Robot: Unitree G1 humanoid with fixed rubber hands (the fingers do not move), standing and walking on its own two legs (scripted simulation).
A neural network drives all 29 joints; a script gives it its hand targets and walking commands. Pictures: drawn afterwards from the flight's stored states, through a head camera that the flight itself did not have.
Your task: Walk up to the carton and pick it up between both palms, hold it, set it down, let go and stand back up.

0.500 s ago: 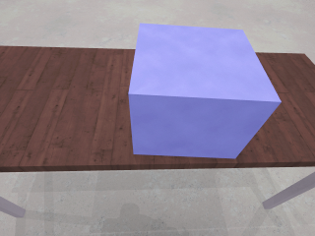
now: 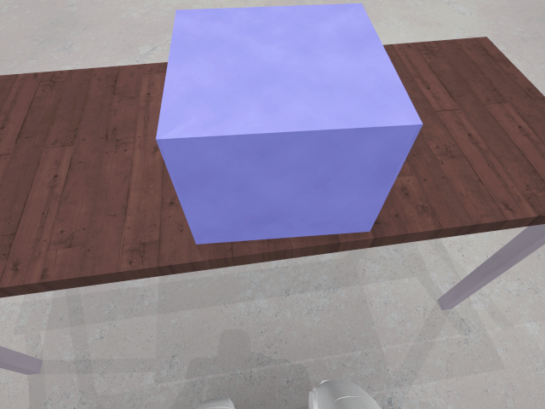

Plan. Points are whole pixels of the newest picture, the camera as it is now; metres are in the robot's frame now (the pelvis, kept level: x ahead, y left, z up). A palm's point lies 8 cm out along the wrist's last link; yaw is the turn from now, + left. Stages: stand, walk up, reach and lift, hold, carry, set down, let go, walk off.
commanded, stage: walk up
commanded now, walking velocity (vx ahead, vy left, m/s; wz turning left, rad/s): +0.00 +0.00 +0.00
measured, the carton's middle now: (277, 125) +0.53 +0.01 +0.08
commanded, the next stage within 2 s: stand in 0.66 s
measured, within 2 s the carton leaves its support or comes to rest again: neither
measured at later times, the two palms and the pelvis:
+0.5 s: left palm out of the picture -0.03 +0.16 -0.14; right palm out of the picture -0.01 -0.27 -0.14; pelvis -0.02 -0.06 +0.01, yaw +2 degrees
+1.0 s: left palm out of the picture -0.07 +0.14 -0.14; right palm out of the picture -0.06 -0.26 -0.14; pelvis -0.03 -0.06 +0.01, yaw +2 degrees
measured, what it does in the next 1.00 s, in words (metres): steps on the spot: right foot, then left foot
